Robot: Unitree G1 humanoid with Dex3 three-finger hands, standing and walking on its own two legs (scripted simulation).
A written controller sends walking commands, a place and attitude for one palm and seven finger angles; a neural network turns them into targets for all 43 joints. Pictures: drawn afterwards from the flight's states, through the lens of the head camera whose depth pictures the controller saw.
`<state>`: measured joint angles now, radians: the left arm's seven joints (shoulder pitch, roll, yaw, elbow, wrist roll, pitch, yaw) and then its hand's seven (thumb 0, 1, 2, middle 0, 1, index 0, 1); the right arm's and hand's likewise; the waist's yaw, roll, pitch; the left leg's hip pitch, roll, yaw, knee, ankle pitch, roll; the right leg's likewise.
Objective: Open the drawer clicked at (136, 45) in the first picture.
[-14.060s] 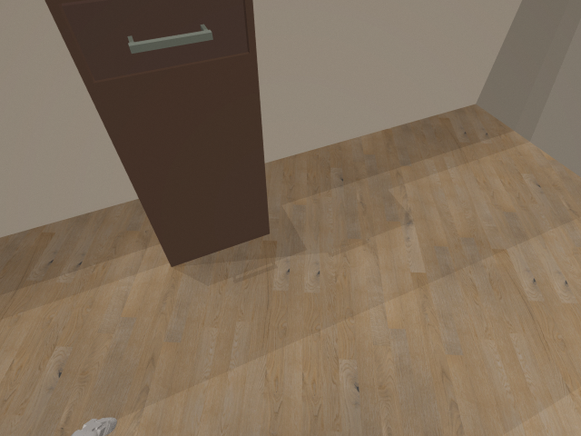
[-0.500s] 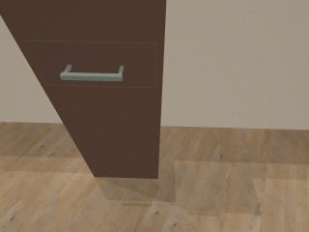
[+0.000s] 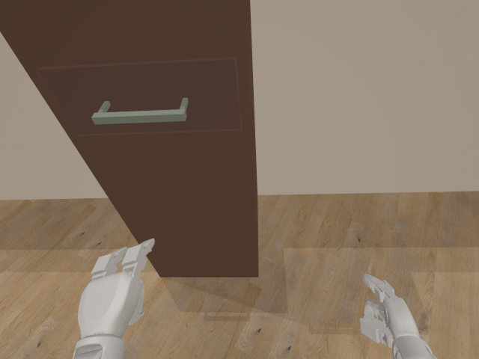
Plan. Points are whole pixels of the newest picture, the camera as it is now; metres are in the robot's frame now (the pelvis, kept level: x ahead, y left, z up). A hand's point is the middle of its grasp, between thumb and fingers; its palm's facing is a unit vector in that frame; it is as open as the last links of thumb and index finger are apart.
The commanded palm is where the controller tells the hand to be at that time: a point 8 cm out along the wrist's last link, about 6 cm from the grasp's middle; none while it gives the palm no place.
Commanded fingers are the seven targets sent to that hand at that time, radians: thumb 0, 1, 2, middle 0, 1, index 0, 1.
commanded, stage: raise the hand with hooked fingers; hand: left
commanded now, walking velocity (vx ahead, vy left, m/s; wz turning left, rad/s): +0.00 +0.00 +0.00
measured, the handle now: (142, 110) +0.54 +0.25 +0.15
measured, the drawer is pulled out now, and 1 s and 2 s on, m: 0.00 0.00 0.00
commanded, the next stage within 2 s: move the hooked fingers above the handle in 1.58 s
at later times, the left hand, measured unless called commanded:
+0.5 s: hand (98, 269) +0.22 +0.23 +0.08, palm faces +0.06 -0.11 -0.99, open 10.9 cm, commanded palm +0.20 +0.24 +0.15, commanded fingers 0.00 -0.08 0.48 -0.27 -0.93 -0.27 -0.93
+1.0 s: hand (36, 198) +0.26 +0.29 +0.20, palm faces +0.17 -0.06 -0.98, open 13.5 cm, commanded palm +0.23 +0.28 +0.26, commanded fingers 0.00 -0.50 0.30 -0.30 -1.20 -0.30 -1.20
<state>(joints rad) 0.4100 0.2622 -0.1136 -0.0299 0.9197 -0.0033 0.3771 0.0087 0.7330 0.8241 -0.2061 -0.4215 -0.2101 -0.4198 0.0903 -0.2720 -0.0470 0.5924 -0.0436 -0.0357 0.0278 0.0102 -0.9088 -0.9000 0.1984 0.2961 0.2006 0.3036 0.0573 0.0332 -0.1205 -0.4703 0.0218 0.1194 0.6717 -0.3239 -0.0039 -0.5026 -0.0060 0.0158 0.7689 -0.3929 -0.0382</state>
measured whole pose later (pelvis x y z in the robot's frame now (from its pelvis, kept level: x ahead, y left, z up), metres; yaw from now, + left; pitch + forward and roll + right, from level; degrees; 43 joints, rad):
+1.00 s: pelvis -0.02 +0.03 +0.03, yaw +4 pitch -3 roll +0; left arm -0.14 0.56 -0.02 -0.13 0.83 0.09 -0.09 0.00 -0.42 0.34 -0.31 -1.15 -0.32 -1.15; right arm 0.04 -0.26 0.03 0.62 0.02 0.11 0.01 0.01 -0.90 -0.90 0.20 0.30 0.20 0.30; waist 0.10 0.11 0.02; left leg -0.17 -0.02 0.05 0.40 -0.17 0.03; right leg -0.13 -0.03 -0.05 0.42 -0.23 0.00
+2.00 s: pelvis -0.03 +0.01 +0.03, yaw +5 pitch -1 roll +0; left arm -0.47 0.61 -0.04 0.12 0.80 0.02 -0.21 0.00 -0.50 0.30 -0.32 -1.21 -0.33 -1.20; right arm 0.10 -0.27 0.04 0.64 0.03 0.08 0.00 0.01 -0.90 -0.90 0.20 0.30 0.20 0.30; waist 0.08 0.10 0.02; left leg -0.23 -0.01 0.02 0.41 -0.16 0.01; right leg -0.19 -0.02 -0.08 0.44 -0.22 -0.02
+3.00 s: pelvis +0.01 +0.02 +0.02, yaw +4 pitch +6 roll +0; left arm -0.86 0.51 -0.19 0.62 0.90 0.04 -0.14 0.00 -0.49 0.30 -0.32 -1.21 -0.32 -1.20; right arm 0.20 -0.27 0.00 0.66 0.05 0.15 -0.02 0.01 -0.90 -0.90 0.20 0.30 0.20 0.30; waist 0.00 0.06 -0.04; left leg -0.35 -0.01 0.04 0.47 -0.23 0.02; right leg -0.31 -0.03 -0.06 0.49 -0.28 -0.01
